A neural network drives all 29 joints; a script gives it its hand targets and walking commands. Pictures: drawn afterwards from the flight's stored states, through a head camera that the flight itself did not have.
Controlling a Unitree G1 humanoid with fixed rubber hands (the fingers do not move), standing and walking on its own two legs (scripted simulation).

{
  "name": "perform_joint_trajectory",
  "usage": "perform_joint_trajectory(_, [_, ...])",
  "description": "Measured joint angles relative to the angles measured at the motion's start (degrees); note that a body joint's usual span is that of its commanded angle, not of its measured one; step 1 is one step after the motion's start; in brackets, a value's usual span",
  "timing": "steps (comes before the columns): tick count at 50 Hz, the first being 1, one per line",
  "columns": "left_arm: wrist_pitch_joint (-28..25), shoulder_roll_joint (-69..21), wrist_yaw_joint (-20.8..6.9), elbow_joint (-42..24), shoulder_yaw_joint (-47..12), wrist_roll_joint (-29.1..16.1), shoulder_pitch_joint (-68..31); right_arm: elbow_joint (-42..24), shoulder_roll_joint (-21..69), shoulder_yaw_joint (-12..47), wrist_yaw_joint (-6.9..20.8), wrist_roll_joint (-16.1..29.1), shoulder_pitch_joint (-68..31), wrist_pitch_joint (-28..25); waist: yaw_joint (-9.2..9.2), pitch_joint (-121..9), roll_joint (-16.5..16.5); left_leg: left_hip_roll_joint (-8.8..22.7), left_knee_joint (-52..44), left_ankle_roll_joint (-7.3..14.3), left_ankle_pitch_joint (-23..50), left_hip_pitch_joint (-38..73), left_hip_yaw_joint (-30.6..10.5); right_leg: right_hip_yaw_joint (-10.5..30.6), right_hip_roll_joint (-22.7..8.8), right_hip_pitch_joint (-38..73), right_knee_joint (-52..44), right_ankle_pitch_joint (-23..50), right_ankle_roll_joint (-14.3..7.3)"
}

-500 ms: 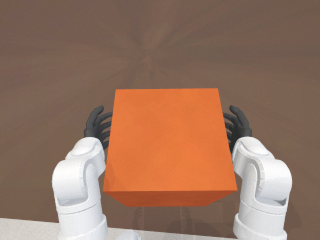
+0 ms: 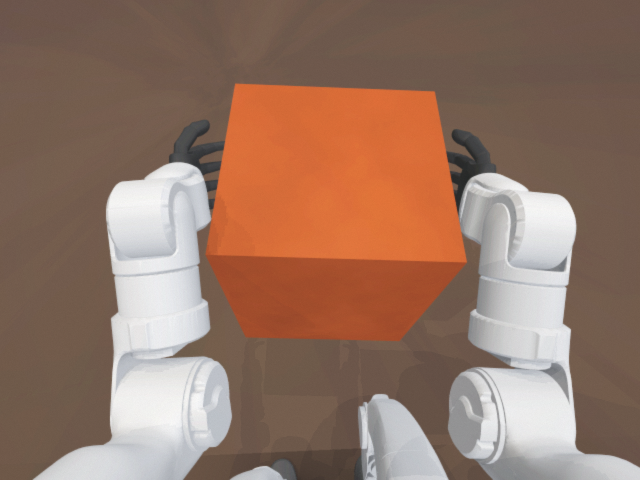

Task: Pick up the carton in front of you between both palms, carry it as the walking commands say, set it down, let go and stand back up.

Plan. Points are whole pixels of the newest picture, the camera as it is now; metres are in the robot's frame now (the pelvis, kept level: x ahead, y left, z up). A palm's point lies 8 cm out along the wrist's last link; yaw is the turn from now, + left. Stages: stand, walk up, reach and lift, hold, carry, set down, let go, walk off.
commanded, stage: carry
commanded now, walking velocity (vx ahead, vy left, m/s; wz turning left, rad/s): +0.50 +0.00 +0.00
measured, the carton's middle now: (328, 229) +0.39 -0.02 +0.04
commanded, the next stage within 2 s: none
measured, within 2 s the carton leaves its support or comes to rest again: neither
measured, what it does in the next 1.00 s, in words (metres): climbs: right foot, then left foot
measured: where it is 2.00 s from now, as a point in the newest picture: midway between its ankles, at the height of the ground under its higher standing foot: (294, 135)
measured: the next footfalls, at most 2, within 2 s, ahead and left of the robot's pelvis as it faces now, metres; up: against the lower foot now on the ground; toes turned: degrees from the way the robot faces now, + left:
right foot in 0.18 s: +0.33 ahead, -0.10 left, +0.03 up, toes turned -4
left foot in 0.60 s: +0.59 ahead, +0.09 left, +0.05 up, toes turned +5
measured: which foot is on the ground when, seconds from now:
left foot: down 0.00-0.18, up 0.20-0.58, down 0.60-1.00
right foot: up 0.00-0.16, down 0.18-0.62, up 0.64-1.00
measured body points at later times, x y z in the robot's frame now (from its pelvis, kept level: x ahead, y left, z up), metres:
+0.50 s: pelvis +0.34 -0.02 +0.03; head +0.42 -0.02 +0.48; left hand +0.73 +0.17 +0.19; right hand +0.75 -0.13 +0.18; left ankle +0.42 +0.11 -0.64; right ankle +0.29 -0.10 -0.71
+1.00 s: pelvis +0.64 +0.01 +0.05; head +0.69 +0.02 +0.50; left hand +1.04 +0.15 +0.21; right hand +1.03 -0.15 +0.22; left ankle +0.55 +0.09 -0.68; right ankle +0.78 -0.10 -0.64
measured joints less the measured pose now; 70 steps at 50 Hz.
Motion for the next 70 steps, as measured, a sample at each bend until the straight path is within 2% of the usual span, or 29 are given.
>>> perform_joint_trajectory(4, [-1.57,-1.35,-0.01,-4.26,0.41,0.19,1.29,-3.69,1.18,-0.97,0.07,-0.04,0.76,-1.58,0.09,-0.31,-0.12,-0.17,-2.05,-0.93,-3.72,5.27,-0.99,-1.16,-0.51,-3.67,-11.08,3.32,0.37])
perform_joint_trajectory(8, [-2.07,-2.08,0.0,-7.46,0.07,0.14,2.37,-6.84,1.65,-1.0,-0.09,-0.13,1.31,-1.6,1.29,-1.52,0.22,0.45,-1.69,-2.67,-8.85,11.17,-1.22,-4.77,1.42,1.61,-30.52,8.88,-0.53])
perform_joint_trajectory(9, [-2.22,-2.22,-0.01,-7.35,-0.25,0.13,2.36,-7.4,1.43,-1.02,-0.03,-0.12,1.59,-1.34,1.91,-1.78,0.25,0.87,1.5,-3.09,-10.34,11.74,-0.8,-6.18,2.18,4.85,-35.54,10.92,-1.14])
perform_joint_trajectory(10, [-2.76,-2.56,-0.03,-6.97,-0.47,0.13,2.45,-7.71,0.75,-0.92,0.85,0.37,1.68,-1.02,2.99,-1.49,1.62,2.33,6.87,-3.24,-11.31,11.28,-0.93,-7.28,3.1,6.7,-35.76,10.56,-1.63])
perform_joint_trajectory(11, [-3.15,-2.74,-0.04,-6.48,-0.87,0.3,2.51,-7.65,0.21,-0.82,1.1,0.47,1.86,-0.86,3.98,-1.31,2.48,2.71,15.06,-3.37,-8.95,9.05,-2.85,-7.79,3.63,7.55,-34.18,8.44,-2.01])
perform_joint_trajectory(13, [-2.97,-2.75,-0.04,-5.5,-1.54,0.52,2.85,-7.23,-0.11,-0.81,1.39,0.31,2.38,-0.28,5.78,-1.08,1.98,0.34,34.05,-3.03,-7.6,2.34,-7.41,-7.4,3.91,9.89,-33.71,4.82,-2.45])
perform_joint_trajectory(14, [-2.63,-2.65,0.01,-5.33,-1.71,0.32,3.21,-7.21,0.05,-0.85,1.42,0.05,2.55,0.24,6.51,-0.98,1.4,-0.69,41.12,-2.6,-7.12,-0.99,-8.44,-6.99,3.9,11.5,-34.9,4.11,-2.32])
perform_joint_trajectory(16, [-1.96,-2.3,0.56,-5.86,-1.92,-0.59,3.87,-7.84,0.71,-0.87,1.42,-0.82,2.52,1.25,7.75,-0.68,0.27,-1.44,47.34,-1.77,-5.3,-6.86,-8.8,-6.15,3.75,15.0,-38.38,3.91,-1.79])
perform_joint_trajectory(21, [-1.49,-1.28,1.09,-7.96,-0.97,-2.93,2.94,-10.52,1.89,-0.9,1.46,-2.47,0.98,2.18,9.53,-1.0,-0.79,-0.06,41.18,-1.92,-4.23,-18.03,-8.21,-4.66,3.16,22.87,-44.94,2.14,-1.74])
perform_joint_trajectory(26, [-1.25,-0.32,1.02,-3.5,-0.45,-3.45,0.99,-7.86,1.57,-0.62,1.57,-3.55,0.44,2.67,9.12,-4.86,-0.15,1.19,22.35,-2.6,1.69,-20.94,-5.89,-3.52,2.56,30.57,-48.0,-2.31,-0.07])
perform_joint_trajectory(28, [-0.93,0.15,0.78,-0.35,-0.61,-3.03,0.37,-5.06,1.1,-0.49,1.63,-3.66,0.28,2.94,8.06,-6.68,-0.18,0.66,14.28,-2.07,4.17,-18.83,-3.77,-3.26,1.99,33.66,-47.71,-5.11,0.9])
perform_joint_trajectory(30, [-0.6,1.06,0.33,2.89,-0.67,-2.58,0.08,-1.01,0.78,-0.03,1.67,-3.81,-0.38,2.8,6.27,-7.99,-0.44,-0.55,7.49,-1.13,7.22,-14.33,-1.4,-3.67,0.81,34.96,-42.11,-8.88,1.52])
perform_joint_trajectory(31, [-0.63,1.67,-0.53,4.39,-0.64,-2.75,0.18,1.19,0.79,0.42,1.72,-3.94,-0.56,2.26,5.05,-8.18,-1.03,-1.04,8.97,-0.88,6.89,-13.44,-0.76,-3.52,-0.32,33.39,-35.4,-8.52,1.69])
perform_joint_trajectory(34, [-0.28,2.13,-1.36,7.11,-0.94,-2.38,1.54,5.2,0.55,1.67,1.76,-3.58,0.62,1.62,1.15,-7.85,-0.29,-1.67,10.24,0.0,2.01,-10.17,-1.11,1.15,2.22,22.95,-8.05,-6.6,1.29])
perform_joint_trajectory(36, [0.45,1.23,-1.37,7.02,-1.02,-1.22,2.21,5.46,-0.2,2.29,1.61,-2.15,2.08,1.8,-0.42,-7.1,0.41,-1.71,7.31,-0.36,1.58,-7.0,-1.67,1.3,2.96,16.15,1.1,-4.48,0.5])
perform_joint_trajectory(38, [0.9,0.27,-1.36,5.65,-0.8,-0.17,2.61,4.7,-0.76,2.49,1.21,-0.63,2.84,1.74,-1.33,-6.18,0.88,-1.6,4.16,-0.07,1.42,-3.96,-1.94,0.88,2.66,10.47,2.25,-2.2,0.18])
perform_joint_trajectory(42, [0.76,-0.87,-1.32,1.29,-0.41,0.77,3.05,2.15,-0.91,1.98,0.64,0.91,2.59,0.88,-1.97,-5.25,1.18,-1.27,-0.14,-0.01,0.09,1.09,-2.47,0.03,1.35,2.06,-2.9,-0.39,0.62])
perform_joint_trajectory(47, [0.9,-1.05,-1.24,-3.39,-0.4,0.78,3.23,-0.54,-0.67,1.45,0.53,1.21,1.09,0.67,-1.11,-6.38,0.78,-0.99,-3.74,-1.17,-3.2,7.4,-3.34,-1.38,0.06,-0.69,-17.87,4.16,1.12])
perform_joint_trajectory(51, [1.42,-0.07,-1.19,-2.23,-0.8,0.12,2.31,0.51,-1.07,1.47,0.68,0.58,-0.52,1.74,0.94,-8.32,1.34,0.3,-2.48,-2.71,-8.38,12.08,-3.75,-4.79,1.82,4.76,-32.63,7.04,-0.34])
perform_joint_trajectory(52, [1.39,0.12,-1.17,-0.78,-1.13,0.02,1.69,1.11,-1.5,1.39,0.83,0.4,-0.76,2.16,1.7,-8.65,1.45,0.88,0.98,-2.98,-10.16,12.23,-3.47,-5.97,2.54,7.68,-36.38,8.75,-1.01])
perform_joint_trajectory(53, [0.95,-0.01,-1.12,0.84,-1.57,0.06,1.26,1.84,-2.22,1.35,1.06,0.35,-0.89,2.42,2.79,-8.57,2.43,2.23,6.99,-3.17,-11.24,11.01,-3.51,-6.8,3.28,9.01,-36.08,9.46,-1.37])
perform_joint_trajectory(54, [0.55,-0.2,-0.87,2.5,-2.18,0.17,0.94,2.65,-2.76,1.13,1.22,0.44,-0.8,2.6,4.08,-8.42,2.71,2.17,15.5,-3.45,-9.85,8.32,-4.96,-7.08,3.6,9.7,-34.59,7.89,-1.52])
perform_joint_trajectory(57, [0.74,-0.06,-0.36,5.13,-3.13,-0.28,1.41,4.82,-2.75,0.26,1.54,-0.15,-0.63,3.33,6.91,-7.63,1.61,-0.8,40.75,-2.41,-7.7,-2.72,-8.43,-6.31,3.75,13.19,-35.26,3.94,-1.67])
perform_joint_trajectory(59, [1.06,0.35,0.06,4.69,-3.39,-1.5,2.29,4.6,-2.09,-0.12,1.54,-0.95,-0.69,3.97,8.06,-6.92,1.07,-1.06,46.27,-1.79,-5.23,-8.97,-8.28,-5.72,3.68,16.11,-38.02,3.67,-1.12])
perform_joint_trajectory(64, [0.82,0.45,1.05,1.53,-2.53,-3.37,1.94,0.71,-0.99,-0.91,1.53,-1.96,-1.26,4.26,9.08,-5.97,0.57,0.88,40.17,-2.12,-3.87,-19.94,-7.75,-4.88,3.25,22.3,-42.72,1.61,-1.08])
perform_joint_trajectory(67, [0.45,0.22,1.11,1.28,-1.9,-3.35,1.12,-0.44,-0.75,-1.18,1.54,-2.19,-1.32,4.05,8.75,-6.99,0.57,2.27,29.63,-2.79,-1.33,-22.06,-6.93,-4.42,2.89,25.99,-44.63,-0.52,-0.25])
perform_joint_trajectory(70, [0.39,0.16,0.88,3.2,-1.7,-2.82,0.66,0.99,-0.89,-1.14,1.58,-2.24,-1.05,3.85,7.74,-8.93,0.25,2.34,17.61,-2.78,1.82,-19.84,-5.13,-3.92,2.06,30.04,-45.5,-3.65,1.2])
